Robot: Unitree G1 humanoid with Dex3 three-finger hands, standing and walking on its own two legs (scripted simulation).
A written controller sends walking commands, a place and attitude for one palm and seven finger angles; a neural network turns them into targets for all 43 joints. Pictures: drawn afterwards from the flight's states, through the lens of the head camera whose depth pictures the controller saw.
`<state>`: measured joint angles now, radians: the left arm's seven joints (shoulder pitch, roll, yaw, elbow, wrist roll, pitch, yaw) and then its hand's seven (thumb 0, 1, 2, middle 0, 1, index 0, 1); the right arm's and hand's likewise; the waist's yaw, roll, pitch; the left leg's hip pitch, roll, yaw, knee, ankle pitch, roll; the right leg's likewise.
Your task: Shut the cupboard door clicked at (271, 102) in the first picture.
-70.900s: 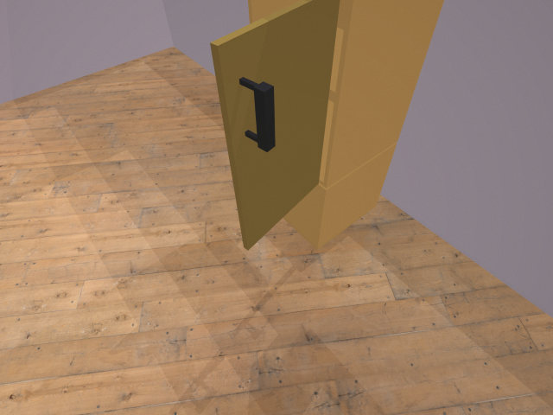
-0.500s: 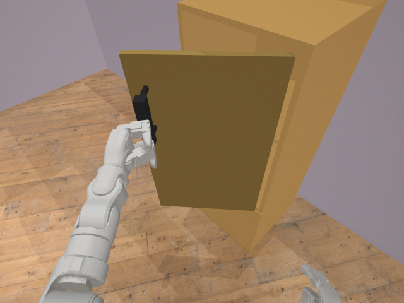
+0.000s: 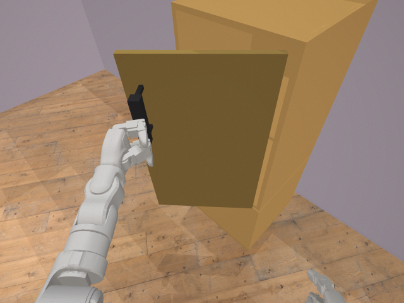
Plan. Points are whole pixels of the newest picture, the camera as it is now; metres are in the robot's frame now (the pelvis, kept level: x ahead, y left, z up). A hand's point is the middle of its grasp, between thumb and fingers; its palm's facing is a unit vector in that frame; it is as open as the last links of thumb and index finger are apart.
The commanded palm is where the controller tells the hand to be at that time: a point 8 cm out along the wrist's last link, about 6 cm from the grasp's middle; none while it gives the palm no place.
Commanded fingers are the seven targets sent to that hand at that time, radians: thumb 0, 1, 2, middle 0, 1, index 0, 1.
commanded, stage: push the door shut along its arc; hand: left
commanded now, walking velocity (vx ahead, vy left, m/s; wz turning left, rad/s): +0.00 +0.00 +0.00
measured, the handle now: (143, 115) +0.50 +0.16 +0.12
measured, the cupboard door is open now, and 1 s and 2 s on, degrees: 41 26 18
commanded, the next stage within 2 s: pull the fist back off the door in 1.88 s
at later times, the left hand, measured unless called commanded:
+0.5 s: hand (150, 126) +0.44 +0.13 +0.13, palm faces -0.14 -0.99 -0.03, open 3.1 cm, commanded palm +0.44 +0.17 +0.12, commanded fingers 0.00 0.90 0.90 -1.30 -1.50 -1.30 -1.50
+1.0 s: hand (169, 113) +0.50 +0.10 +0.13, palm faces -0.29 -0.96 -0.03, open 3.1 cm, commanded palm +0.51 +0.14 +0.12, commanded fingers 0.00 0.90 0.90 -1.30 -1.50 -1.30 -1.50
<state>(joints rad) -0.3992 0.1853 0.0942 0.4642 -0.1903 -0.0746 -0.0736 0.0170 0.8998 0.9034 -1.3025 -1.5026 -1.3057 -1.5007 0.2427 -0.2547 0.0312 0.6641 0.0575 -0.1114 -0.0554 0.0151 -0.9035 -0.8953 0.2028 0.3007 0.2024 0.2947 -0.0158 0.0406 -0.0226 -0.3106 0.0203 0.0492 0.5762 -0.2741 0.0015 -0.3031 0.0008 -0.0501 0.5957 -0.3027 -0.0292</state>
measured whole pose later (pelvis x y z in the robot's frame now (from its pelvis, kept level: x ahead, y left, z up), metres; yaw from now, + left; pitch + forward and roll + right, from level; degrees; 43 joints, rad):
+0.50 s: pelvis +0.00 +0.01 -0.01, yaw +1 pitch +6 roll +0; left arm -0.80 0.29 0.13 0.97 -0.19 -0.21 -0.22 0.02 0.89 0.90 -1.33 -1.50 -1.32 -1.50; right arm 0.33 -0.28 0.02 0.71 0.05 -0.10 -0.05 0.01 -0.90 -0.90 0.20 0.30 0.20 0.29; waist -0.07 0.03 -0.03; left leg -0.47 0.01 0.04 0.66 -0.30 0.02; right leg -0.45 -0.02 -0.06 0.67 -0.32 -0.02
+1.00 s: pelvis -0.01 +0.02 -0.02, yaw +1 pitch +12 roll -1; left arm -1.09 0.37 0.13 1.23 -0.17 -0.24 -0.30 0.02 0.90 0.90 -1.30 -1.50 -1.30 -1.50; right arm 0.39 -0.29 0.02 0.74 0.02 -0.14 -0.04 0.01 -0.90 -0.89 0.21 0.30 0.20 0.29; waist -0.17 0.03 -0.05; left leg -0.66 0.01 0.04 0.77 -0.33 0.03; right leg -0.63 -0.02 -0.06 0.74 -0.33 -0.01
